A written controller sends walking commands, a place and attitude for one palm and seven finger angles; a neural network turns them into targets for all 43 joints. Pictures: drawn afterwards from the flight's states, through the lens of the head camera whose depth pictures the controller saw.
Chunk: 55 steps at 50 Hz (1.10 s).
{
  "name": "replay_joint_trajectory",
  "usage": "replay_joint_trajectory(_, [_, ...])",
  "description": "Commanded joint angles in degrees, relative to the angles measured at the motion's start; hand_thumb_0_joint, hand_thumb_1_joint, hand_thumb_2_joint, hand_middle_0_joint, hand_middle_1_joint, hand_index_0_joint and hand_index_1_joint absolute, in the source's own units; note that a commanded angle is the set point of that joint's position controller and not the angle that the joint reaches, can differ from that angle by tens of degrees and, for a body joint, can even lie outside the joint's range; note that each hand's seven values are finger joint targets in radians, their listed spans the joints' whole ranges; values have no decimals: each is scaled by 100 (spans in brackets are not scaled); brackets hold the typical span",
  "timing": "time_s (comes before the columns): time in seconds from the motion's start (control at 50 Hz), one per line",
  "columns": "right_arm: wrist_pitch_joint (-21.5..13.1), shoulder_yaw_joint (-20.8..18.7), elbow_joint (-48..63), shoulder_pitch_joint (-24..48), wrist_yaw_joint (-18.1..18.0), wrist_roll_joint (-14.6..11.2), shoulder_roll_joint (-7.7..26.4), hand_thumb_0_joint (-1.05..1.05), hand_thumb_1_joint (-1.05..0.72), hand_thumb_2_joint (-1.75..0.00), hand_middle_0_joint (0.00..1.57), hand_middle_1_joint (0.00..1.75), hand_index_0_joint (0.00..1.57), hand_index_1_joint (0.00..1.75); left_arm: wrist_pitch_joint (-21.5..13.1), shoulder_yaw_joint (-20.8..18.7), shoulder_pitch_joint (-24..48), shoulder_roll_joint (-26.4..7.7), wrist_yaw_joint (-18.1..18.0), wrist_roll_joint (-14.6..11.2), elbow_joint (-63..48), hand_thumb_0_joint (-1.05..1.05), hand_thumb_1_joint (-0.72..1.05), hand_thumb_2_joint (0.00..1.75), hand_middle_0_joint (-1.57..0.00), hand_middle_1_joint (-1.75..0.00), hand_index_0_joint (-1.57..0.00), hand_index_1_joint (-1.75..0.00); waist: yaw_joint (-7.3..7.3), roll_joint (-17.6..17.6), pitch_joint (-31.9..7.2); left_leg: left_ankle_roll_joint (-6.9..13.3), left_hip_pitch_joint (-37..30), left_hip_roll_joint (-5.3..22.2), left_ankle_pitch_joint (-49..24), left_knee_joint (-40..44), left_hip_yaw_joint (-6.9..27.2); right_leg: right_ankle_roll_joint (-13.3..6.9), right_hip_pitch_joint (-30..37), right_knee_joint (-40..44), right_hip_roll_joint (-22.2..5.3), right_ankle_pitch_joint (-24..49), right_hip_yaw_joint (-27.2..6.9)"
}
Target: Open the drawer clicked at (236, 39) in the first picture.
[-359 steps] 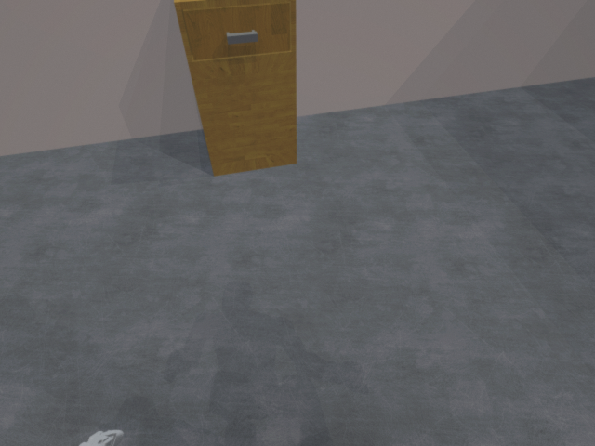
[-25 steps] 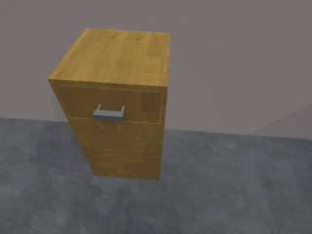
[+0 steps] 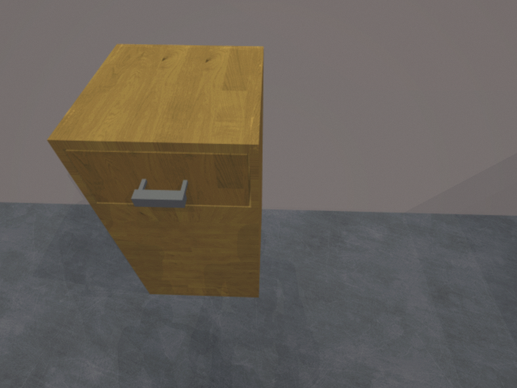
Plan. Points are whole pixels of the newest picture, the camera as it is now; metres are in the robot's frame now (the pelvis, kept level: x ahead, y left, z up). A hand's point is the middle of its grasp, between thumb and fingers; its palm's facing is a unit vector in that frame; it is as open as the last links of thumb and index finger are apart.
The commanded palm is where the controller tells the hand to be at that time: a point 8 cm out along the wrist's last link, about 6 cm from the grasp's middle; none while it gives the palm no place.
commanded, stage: come to a stop and stand still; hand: left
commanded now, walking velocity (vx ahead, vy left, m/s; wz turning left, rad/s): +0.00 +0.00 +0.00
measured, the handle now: (162, 190) +0.53 +0.26 -0.08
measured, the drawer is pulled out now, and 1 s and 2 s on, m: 0.00 0.00 0.00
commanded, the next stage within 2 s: look again from close up in 0.04 s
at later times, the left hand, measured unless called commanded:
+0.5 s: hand out of the picture -0.01 +0.22 -0.18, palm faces +0.01 -0.98 -0.20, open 7.3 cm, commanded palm none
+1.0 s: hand (107, 350) +0.18 +0.25 -0.05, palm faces -0.08 -0.42 -0.90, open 7.7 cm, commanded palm +0.11 +0.26 -0.04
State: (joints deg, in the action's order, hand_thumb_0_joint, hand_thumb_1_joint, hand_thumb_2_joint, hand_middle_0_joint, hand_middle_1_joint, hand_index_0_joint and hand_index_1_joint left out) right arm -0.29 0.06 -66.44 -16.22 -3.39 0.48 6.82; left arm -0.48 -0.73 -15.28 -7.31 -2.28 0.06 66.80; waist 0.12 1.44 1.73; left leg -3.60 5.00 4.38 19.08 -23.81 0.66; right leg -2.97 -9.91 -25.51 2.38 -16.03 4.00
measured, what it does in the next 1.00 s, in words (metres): shifts its weight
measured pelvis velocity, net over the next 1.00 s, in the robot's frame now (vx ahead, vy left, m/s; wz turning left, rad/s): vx -0.03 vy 0.04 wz -0.05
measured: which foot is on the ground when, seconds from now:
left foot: down 0.00-1.00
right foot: down 0.00-1.00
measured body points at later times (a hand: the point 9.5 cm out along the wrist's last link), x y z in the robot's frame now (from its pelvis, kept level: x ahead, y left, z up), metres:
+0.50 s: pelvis -0.02 +0.04 +0.00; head -0.02 +0.04 +0.45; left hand -0.01 +0.27 -0.16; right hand -0.01 -0.18 -0.16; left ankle -0.06 +0.14 -0.74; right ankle -0.03 -0.08 -0.74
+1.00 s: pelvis -0.03 +0.04 -0.02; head -0.02 +0.01 +0.43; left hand +0.18 +0.27 +0.01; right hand +0.09 -0.23 -0.13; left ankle -0.06 +0.14 -0.74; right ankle -0.03 -0.08 -0.74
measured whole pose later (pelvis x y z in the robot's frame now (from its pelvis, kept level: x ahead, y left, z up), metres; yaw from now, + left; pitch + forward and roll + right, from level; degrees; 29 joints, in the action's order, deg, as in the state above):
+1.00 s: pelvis -0.03 +0.04 -0.02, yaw -3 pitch +6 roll +1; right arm -8.6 -2.3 -41.6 -13.0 -1.5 2.1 15.2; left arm 3.1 3.0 -20.8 -16.9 -19.0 41.0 6.1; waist -0.3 2.5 -5.2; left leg 1.2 22.2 -0.3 21.4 -37.3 -5.4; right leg -0.4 -27.6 -40.0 -1.4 -18.8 -0.8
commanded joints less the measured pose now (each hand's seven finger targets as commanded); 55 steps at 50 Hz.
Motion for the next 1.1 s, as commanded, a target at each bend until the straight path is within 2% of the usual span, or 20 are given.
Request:
replay_joint_trajectory(0.0, [-20,-64,75,-556,1,17,425,0,-90,-90,20,30,20,30,-55,-66,-398,-536,0,2,-165,0,90,90,-20,-30,-20,-30,-23,-120,120,340,288,177,-1551,208,-35,26,259,454,-817,2211,-659])
replay_joint_trajectory(0.1, [-23,-70,122,-496,11,16,499,0,-90,-90,20,30,20,30,-67,-77,-367,-598,4,6,-213,0,90,90,-20,-30,-20,-30,-24,-202,89,336,235,177,-1598,237,-40,38,286,459,-817,2281,-670])
replay_joint_trajectory(0.12, [-82,-175,533,347,108,-51,784,0,-90,-90,20,30,20,30,-233,-181,-1108,-938,-248,73,2,0,90,90,-20,-30,-20,-30,409,-828,288,185,1260,0,-444,-1349,-478,634,543,404,-1310,5342,-1262])
replay_joint_trajectory(0.14, [-43,-146,868,33,126,-34,458,0,-90,-90,20,30,20,30,-314,-201,-1119,-1111,-239,130,-293,0,90,90,-20,-30,-20,-30,103,-888,-274,377,1465,-105,549,-1790,0,389,978,201,-1730,6118,-1584])
replay_joint_trajectory(0.18, [-78,-129,923,-164,162,-81,343,0,-90,-90,20,30,20,30,-310,-112,-639,-930,-172,158,-551,0,90,90,-20,-30,-20,-30,-98,-454,-709,368,1211,-105,563,-1489,-106,-422,823,107,-1554,4883,-1048])
replay_joint_trajectory(0.24, [-82,-108,770,-614,197,18,511,0,-90,-90,20,30,20,30,-167,-42,-259,-727,-82,49,-694,0,90,90,-20,-30,-20,-30,-231,-18,-236,450,446,40,-722,-160,-19,-128,-305,3,-955,1328,-713])
replay_joint_trajectory(0.3, [-124,-73,812,-495,167,71,735,0,-90,-90,20,30,20,30,-63,1,-358,-584,-33,63,-678,0,90,90,-20,-30,-20,-30,-42,739,309,652,1026,411,-1388,163,335,31,-302,-153,-582,403,-448])
replay_joint_trajectory(0.38, [-134,-45,887,-352,147,42,826,0,-90,-90,20,30,20,30,-24,42,-438,-575,30,70,-641,0,90,90,-20,-30,-20,-30,24,17,430,691,1108,293,-794,375,332,75,-218,-69,-597,405,-486])
replay_joint_trajectory(0.72, [-191,40,395,-689,113,27,725,0,-90,-90,20,30,20,30,-42,44,-505,-567,30,49,-454,0,90,90,-20,-30,-20,-30,10,-66,253,682,675,179,-1543,356,155,89,-64,-146,-710,1064,-546])
replay_joint_trajectory(0.74, [-197,-52,829,6,166,-55,949,0,-90,-90,20,30,20,30,-153,14,-919,-836,-223,91,-273,0,90,90,-20,-30,-20,-30,244,-1144,430,465,1167,286,-2335,-882,-30,215,-128,-13,-1072,3486,-811])
replay_joint_trajectory(0.76, [-1054,-104,2633,-75,-79,-296,1807,0,-90,-90,20,30,20,30,-1076,11,3691,-2706,-267,1104,-8740,0,88,89,-20,-32,-20,-32,-287,580,-2446,657,-169,-310,-3061,-104,-14,8,235,-613,-384,2716,-1054])
replay_joint_trajectory(0.78, [-1584,-170,2391,393,-284,-217,1373,0,-90,-90,20,30,20,30,-571,-176,1084,-2328,-708,1243,-7164,0,85,88,-20,-33,-20,-33,140,1665,-2256,468,-642,-85,-4138,-106,21,-72,-330,-877,-280,1061,-532])
replay_joint_trajectory(0.8, [-1764,-250,2288,452,-254,-340,1113,0,-90,-90,20,30,20,30,301,393,-297,-1138,-970,1205,-6614,0,83,87,-21,-34,-21,-34,-3,1334,-1252,165,127,-58,-3655,181,87,64,-936,-1124,-236,-1,-198])
replay_joint_trajectory(0.82, [-1853,-179,2283,381,-202,-291,1083,0,-90,-90,20,30,20,30,368,805,-287,-633,-991,1585,-6720,0,81,86,-21,-36,-21,-36,-65,937,-845,202,383,-98,-3371,-39,34,122,-1129,-977,-221,212,-131])
replay_joint_trajectory(0.84, [-1865,-217,2528,690,-157,-172,1314,0,-90,-90,20,30,20,30,326,625,0,-1086,-1133,2079,-6950,0,78,85,-21,-37,-21,-37,-118,702,-394,263,771,-182,-2745,-279,201,60,-1375,-786,-210,346,-261])
replay_joint_trajectory(0.86, [-1750,-241,2706,633,-117,-2,1492,0,-90,-90,20,30,20,30,278,474,-42,-1424,-1307,2755,-7006,0,76,84,-21,-39,-21,-39,-181,307,-659,317,1088,-270,-2275,-521,239,16,-1471,-771,-165,517,-251])
replay_joint_trajectory(0.92, [-1221,-421,3508,867,191,224,1410,0,-90,-90,20,30,20,30,343,522,-1750,-1098,-1748,4455,-6394,0,69,81,-22,-43,-22,-43,283,-858,-1049,325,1706,-459,-1796,-963,61,-79,-1596,-954,-3,-68,-346])
replay_joint_trajectory(0.94, [-969,-464,3742,1089,317,280,1424,0,-90,-90,20,30,20,30,325,690,-2322,-850,-1847,4895,-6143,0,67,80,-22,-45,-22,-45,431,-1123,-719,320,2067,-489,-1411,-1008,-12,-128,-1754,-938,12,-223,-436])
replay_joint_trajectory(1.0, [-340,-453,4242,1515,633,231,1376,0,-90,-90,20,30,20,30,-106,378,-2729,-1091,-2045,5716,-6321,0,60,77,-22,-50,-22,-50,760,-1320,-709,338,2694,-627,-993,-1224,-202,-219,-1561,-1120,-45,230,-832])
replay_joint_trajectory(1.08, [23,-393,4571,1678,735,291,1262,0,-90,-90,20,30,20,30,-496,-380,-1849,-1911,-2608,6469,-7208,0,50,73,-23,-55,-23,-55,825,-552,-1500,402,2696,-746,-925,-1667,-271,-202,-1662,-1545,-100,543,-1105])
